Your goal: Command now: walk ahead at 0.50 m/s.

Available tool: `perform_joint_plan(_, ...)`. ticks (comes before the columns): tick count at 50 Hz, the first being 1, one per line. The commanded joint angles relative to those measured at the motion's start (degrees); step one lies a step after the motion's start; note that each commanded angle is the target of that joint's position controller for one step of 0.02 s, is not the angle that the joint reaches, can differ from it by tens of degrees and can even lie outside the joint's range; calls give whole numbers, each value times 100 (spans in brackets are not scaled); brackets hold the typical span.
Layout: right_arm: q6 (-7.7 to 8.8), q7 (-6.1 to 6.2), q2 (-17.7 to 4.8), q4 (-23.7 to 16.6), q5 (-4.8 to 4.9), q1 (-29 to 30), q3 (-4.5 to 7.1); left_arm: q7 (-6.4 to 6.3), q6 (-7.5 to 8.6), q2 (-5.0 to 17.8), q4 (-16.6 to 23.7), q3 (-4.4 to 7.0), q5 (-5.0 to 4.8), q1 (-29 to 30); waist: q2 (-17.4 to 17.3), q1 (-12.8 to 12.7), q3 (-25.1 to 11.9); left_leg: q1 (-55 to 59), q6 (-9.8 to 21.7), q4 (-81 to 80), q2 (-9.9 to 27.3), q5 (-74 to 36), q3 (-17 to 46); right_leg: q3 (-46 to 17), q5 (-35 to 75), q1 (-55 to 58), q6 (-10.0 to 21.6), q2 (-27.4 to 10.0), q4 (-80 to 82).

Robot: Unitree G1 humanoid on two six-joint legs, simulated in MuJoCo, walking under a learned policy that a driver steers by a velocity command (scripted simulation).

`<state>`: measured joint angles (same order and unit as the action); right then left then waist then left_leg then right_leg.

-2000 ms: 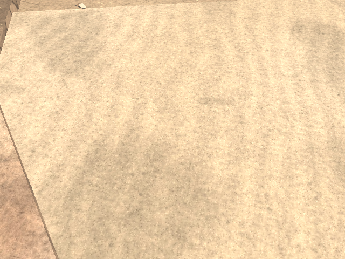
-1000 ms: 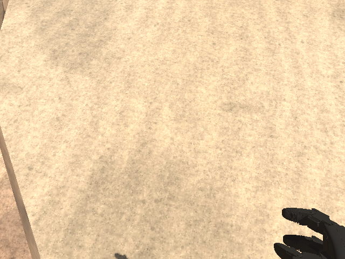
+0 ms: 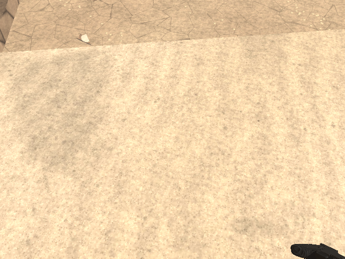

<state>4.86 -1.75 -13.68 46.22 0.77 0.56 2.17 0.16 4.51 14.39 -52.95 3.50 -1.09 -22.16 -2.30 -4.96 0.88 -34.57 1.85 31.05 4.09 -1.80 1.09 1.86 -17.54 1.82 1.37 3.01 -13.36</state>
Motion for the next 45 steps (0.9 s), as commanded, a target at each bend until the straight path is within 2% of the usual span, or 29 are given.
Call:
perform_joint_plan(1,138,-68,-690,-425,11,203,168,-60,-26,1011,194,225,-18,69,728,386,80,394,214,-252,-145,581,-124,-796,2863,118,821,-1759,-279)
perform_joint_plan(2,144,-50,-849,-249,-3,-392,261,-66,-57,992,211,208,-9,163,713,715,-274,1244,338,-372,-342,626,-312,-604,3775,45,706,-1542,-972)
perform_joint_plan(3,147,-6,-1163,51,-34,-1425,402,-82,-76,826,269,138,51,164,550,1113,-956,2758,561,-160,-162,390,-119,-355,3797,-566,534,-1227,-2218)
perform_joint_plan(4,139,37,-1743,178,-159,-2306,533,-61,-11,367,429,-19,117,-311,-534,1131,-1940,5132,1307,-107,1289,471,1963,-4,1807,-2646,140,-534,-4479)
perform_joint_plan(5,95,19,-1551,251,-70,-2523,481,-25,106,141,309,-108,33,-578,-1447,1104,-2567,5918,1827,-1051,1965,1312,4004,-592,-1506,-3940,6,62,-5801)
perform_joint_plan(6,100,27,-1161,196,-27,-2215,365,-14,176,759,355,54,-125,-152,-839,1187,-1822,5360,1530,-1225,1808,1791,3513,-1051,-1377,-4543,96,-242,-6325)
perform_joint_plan(7,107,50,-957,95,-39,-1774,303,-29,189,857,499,79,-187,314,-501,1056,-1156,4500,1266,-1328,1635,1660,2625,-892,-852,-4634,169,-558,-6206)
perform_joint_plan(8,132,41,-771,73,-82,-1363,245,-71,151,797,545,88,-128,557,-141,859,-689,3629,1106,-1561,1396,1348,2011,-780,-366,-4402,157,-809,-5827)
perform_joint_plan(10,196,27,-534,93,-171,-1040,188,-105,-10,658,497,140,-71,422,-363,541,-367,2744,913,-1958,1070,987,1259,-839,157,-3824,151,-1063,-5374)
perform_joint_plan(12,257,35,-594,191,-182,-1080,222,-97,-130,447,473,125,-90,317,-300,433,-250,2465,925,-2218,1006,559,796,-862,446,-3740,118,-1091,-5228)
perform_joint_plan(14,282,87,-724,283,-195,-1178,267,-109,-184,429,562,145,-70,531,-145,436,-97,2506,913,-2334,1007,111,408,-983,925,-4076,60,-1070,-4914)
perform_joint_plan(17,248,184,-779,385,-190,-1316,274,-70,-165,418,676,164,-38,857,-70,506,4,2763,790,-2371,917,-347,-133,-1009,1775,-4372,-7,-972,-4156)
perform_joint_plan(20,212,246,-853,425,-164,-1387,262,35,-140,322,842,114,-12,1342,-32,667,144,2871,619,-2432,813,-425,-621,-657,2413,-4221,6,-922,-3287)
perform_joint_plan(26,-22,285,-1037,631,-65,-1988,310,265,-160,172,1440,-6,-6,2336,55,1023,476,4149,616,-1983,1215,-1246,-983,-99,1800,-4723,167,-822,-2435)
perform_joint_plan(27,-69,290,-1075,620,-47,-1974,321,309,-168,186,1530,-2,-9,2393,26,984,463,4241,594,-1800,1252,-1702,-1068,53,1525,-4598,228,-735,-2357)
perform_joint_plan(29,-137,330,-1249,542,-8,-1842,364,360,-196,322,1627,66,-9,2205,-229,743,192,4295,504,-1165,1254,-3558,-1257,432,937,-3874,421,-397,-2328)
perform_joint_plan(30,-175,364,-1340,503,6,-1785,391,364,-216,447,1601,136,-15,1880,-394,518,-37,4290,458,-626,1250,-4480,-1312,580,627,-3366,543,-184,-2366)
perform_joint_plan(31,-215,386,-1411,466,9,-1695,410,350,-228,673,1480,259,-37,1243,-440,144,-379,4112,386,257,1186,-4856,-1357,619,570,-2525,714,11,-2197)
perform_joint_plan(32,-212,397,-1399,396,41,-1551,398,270,-238,1029,1243,453,-34,281,-241,-390,-841,3354,183,1582,936,-4134,-1453,379,1044,-996,968,92,-1622)
perform_joint_plan(33,-115,356,-913,234,-175,-1709,248,127,-289,1561,1091,578,-34,-288,879,-332,-1316,1563,-33,3481,450,-177,-1394,-1412,1554,754,1368,-1110,-1712)
perform_joint_plan(34,135,233,-449,-72,-116,-2041,76,151,-196,1784,1307,559,15,-20,1735,176,-2112,-555,-257,5146,-761,3585,-264,-4806,708,2272,2630,-2341,-750)
perform_joint_plan(35,355,132,-994,-182,85,-1262,207,163,-156,1267,1290,424,45,-148,882,-265,-1928,-1182,-120,5281,-397,3254,526,-4427,652,2154,2293,-2182,-382)
perform_joint_plan(36,437,102,-1026,-342,196,-935,212,153,-104,1018,1289,356,39,124,663,-138,-1190,-1344,-4,4884,-152,2725,445,-3496,978,1437,2014,-1956,-370)
perform_joint_plan(37,441,144,-933,-282,101,-954,205,162,-72,872,1361,305,14,541,97,192,-727,-1020,-26,4324,101,2362,411,-2846,1504,511,1786,-1677,-302)
perform_joint_plan(38,382,176,-999,-242,-19,-1025,264,142,-60,700,1443,247,17,850,103,380,-486,-664,-114,3848,247,2148,385,-2416,1920,-146,1665,-1471,-205)
perform_joint_plan(39,294,166,-993,-252,-56,-1137,287,114,-59,646,1521,210,68,965,209,536,-400,-333,-194,3667,319,2009,395,-2245,2111,-600,1636,-1345,-65)
perform_joint_plan(41,167,174,-860,-337,-130,-1187,282,58,-39,781,1546,241,43,953,263,646,-312,-153,-410,3170,307,1843,266,-2001,2523,-1117,1667,-1231,72)
perform_joint_plan(43,116,203,-724,-517,-172,-795,233,-24,-42,981,1532,297,38,802,340,574,-173,-154,-581,2396,207,1319,145,-1696,2655,-1477,1592,-1060,138)
perform_joint_plan(45,124,194,-594,-659,-167,-326,171,-78,-77,1038,1502,321,10,642,486,391,-107,79,-622,1373,15,488,91,-1437,2377,-1682,1366,-789,46)
